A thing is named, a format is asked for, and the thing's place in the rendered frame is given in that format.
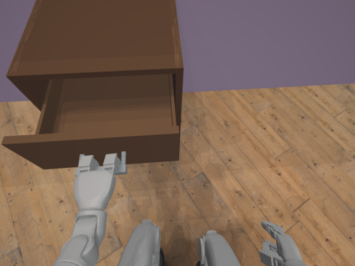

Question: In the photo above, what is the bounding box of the cabinet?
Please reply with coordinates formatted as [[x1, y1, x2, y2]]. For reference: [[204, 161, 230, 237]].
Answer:
[[6, 0, 184, 164]]

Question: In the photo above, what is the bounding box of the left robot forearm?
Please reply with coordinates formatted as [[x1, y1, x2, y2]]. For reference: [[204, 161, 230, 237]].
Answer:
[[53, 209, 107, 266]]

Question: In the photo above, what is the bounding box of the handle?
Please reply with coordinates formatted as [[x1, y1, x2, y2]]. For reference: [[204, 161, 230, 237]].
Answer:
[[75, 151, 127, 177]]

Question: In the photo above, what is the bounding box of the robot thigh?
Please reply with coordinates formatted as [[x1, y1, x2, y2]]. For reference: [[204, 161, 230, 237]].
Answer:
[[117, 223, 161, 266], [199, 234, 241, 266]]

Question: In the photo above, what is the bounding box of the drawer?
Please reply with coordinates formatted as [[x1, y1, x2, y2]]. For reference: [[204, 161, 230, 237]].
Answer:
[[1, 74, 179, 170]]

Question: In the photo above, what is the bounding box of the robot left hand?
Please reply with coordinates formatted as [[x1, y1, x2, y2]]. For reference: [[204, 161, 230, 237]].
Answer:
[[73, 154, 121, 211]]

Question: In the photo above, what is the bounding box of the robot left thigh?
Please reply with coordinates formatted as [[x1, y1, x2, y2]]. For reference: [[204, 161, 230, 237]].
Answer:
[[117, 223, 161, 266]]

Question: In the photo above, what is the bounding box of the robot right thigh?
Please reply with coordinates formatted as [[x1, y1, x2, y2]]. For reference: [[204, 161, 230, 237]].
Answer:
[[199, 234, 241, 266]]

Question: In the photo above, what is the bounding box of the robot right hand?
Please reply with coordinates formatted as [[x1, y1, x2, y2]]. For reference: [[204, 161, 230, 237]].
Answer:
[[260, 221, 303, 266]]

